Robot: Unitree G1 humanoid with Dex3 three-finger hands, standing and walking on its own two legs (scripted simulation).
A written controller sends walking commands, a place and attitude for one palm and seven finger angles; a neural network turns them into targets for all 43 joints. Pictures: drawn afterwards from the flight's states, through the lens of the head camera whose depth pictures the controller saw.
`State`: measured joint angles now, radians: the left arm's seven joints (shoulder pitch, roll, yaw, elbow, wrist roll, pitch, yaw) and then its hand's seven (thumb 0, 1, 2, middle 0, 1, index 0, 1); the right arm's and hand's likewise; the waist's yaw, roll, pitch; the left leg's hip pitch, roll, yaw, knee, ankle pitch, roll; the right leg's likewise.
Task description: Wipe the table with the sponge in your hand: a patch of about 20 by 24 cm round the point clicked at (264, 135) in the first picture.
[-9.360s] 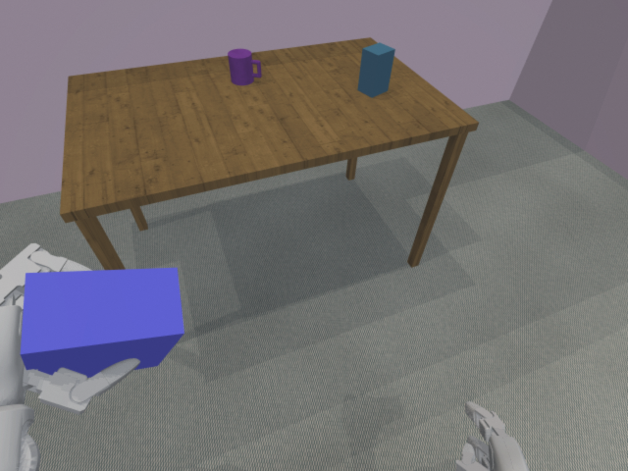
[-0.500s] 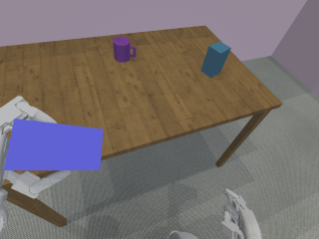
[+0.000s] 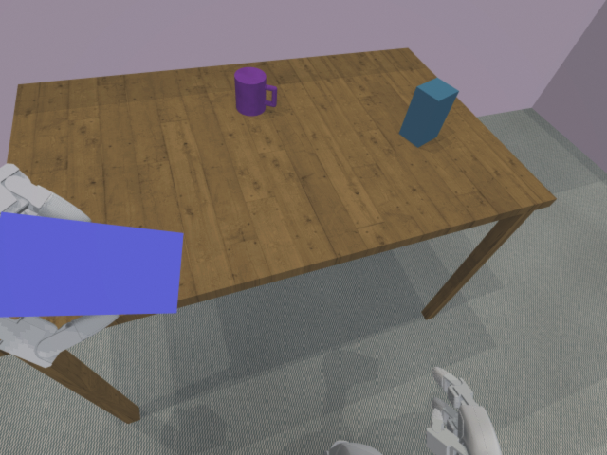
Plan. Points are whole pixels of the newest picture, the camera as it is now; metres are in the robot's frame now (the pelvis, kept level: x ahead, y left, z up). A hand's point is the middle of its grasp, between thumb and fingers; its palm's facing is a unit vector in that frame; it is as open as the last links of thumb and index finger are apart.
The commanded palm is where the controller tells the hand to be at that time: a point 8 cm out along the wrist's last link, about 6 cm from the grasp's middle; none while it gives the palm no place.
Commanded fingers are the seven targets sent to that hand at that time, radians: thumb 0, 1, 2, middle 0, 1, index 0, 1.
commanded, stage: look again from close up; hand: left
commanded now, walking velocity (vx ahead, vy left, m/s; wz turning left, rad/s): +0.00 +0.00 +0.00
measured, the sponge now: (107, 270) +0.24 +0.20 +0.18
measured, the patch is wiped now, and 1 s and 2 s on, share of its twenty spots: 0.00 0.00 0.00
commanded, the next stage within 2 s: shuffle to correct the standing spot in 0.14 s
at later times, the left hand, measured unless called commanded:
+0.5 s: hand (81, 247) +0.25 +0.22 +0.19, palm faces +0.38 -0.81 -0.45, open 10.6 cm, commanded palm +0.18 +0.25 +0.18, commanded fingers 0.00 0.10 1.30 -1.20 -1.60 -1.20 -1.60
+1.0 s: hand (196, 209) +0.31 +0.13 +0.19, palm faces +0.29 -0.76 -0.59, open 10.6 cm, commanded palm +0.26 +0.17 +0.18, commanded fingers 0.00 0.10 1.30 -1.20 -1.60 -1.20 -1.60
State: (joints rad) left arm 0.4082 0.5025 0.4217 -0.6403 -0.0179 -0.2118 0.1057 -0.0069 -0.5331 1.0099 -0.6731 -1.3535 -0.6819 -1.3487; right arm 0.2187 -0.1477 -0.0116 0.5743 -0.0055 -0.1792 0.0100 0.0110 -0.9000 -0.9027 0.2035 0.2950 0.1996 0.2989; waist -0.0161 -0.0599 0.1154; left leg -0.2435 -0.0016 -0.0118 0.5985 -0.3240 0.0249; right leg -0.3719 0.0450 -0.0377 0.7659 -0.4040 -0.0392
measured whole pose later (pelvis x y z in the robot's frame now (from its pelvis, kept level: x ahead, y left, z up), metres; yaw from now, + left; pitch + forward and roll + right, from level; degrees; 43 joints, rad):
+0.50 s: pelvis +0.02 -0.02 +0.00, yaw +0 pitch -1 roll -3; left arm 0.38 0.46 0.43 -0.59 -0.04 -0.19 0.12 -0.01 -0.53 1.01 -0.67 -1.35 -0.68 -1.35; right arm 0.20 -0.18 -0.02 0.55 0.03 -0.13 0.01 0.01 -0.90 -0.90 0.21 0.30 0.20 0.30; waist 0.01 0.01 0.12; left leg -0.25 0.07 -0.04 0.65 -0.38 -0.02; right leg -0.23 0.09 -0.09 0.48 -0.23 -0.06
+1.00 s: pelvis +0.07 -0.09 -0.01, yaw -6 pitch +0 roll -3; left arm 0.49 0.51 0.49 -0.62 -0.04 -0.23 0.09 -0.01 -0.53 1.01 -0.67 -1.35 -0.68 -1.35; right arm 0.27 -0.14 0.01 0.53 0.02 -0.09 0.03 0.01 -0.90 -0.90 0.21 0.30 0.20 0.30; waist 0.04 0.04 0.11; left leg -0.33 0.21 0.02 0.69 -0.35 -0.08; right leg -0.33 -0.03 -0.10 0.57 -0.25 -0.01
